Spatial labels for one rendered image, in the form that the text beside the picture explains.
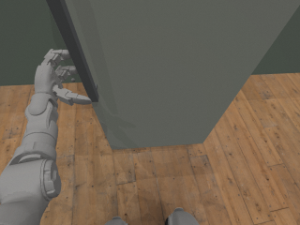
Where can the robot right shin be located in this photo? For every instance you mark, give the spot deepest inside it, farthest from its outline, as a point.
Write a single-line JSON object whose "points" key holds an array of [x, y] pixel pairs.
{"points": [[178, 209]]}

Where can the fridge door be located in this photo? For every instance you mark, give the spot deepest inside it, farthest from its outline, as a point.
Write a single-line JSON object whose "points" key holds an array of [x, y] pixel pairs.
{"points": [[167, 70]]}

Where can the robot left hand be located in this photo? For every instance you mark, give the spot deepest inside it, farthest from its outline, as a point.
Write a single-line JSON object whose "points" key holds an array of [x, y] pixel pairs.
{"points": [[46, 78]]}

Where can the left robot upper arm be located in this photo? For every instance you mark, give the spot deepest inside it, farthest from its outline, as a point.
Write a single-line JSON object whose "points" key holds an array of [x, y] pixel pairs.
{"points": [[26, 190]]}

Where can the handle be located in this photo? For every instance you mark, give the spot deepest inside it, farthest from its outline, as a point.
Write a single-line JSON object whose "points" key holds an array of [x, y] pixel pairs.
{"points": [[60, 13]]}

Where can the right robot thigh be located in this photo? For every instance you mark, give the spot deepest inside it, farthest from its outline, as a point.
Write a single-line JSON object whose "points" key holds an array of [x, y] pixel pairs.
{"points": [[181, 218]]}

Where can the left robot forearm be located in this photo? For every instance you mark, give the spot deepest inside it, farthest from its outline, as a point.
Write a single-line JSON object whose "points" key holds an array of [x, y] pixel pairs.
{"points": [[41, 133]]}

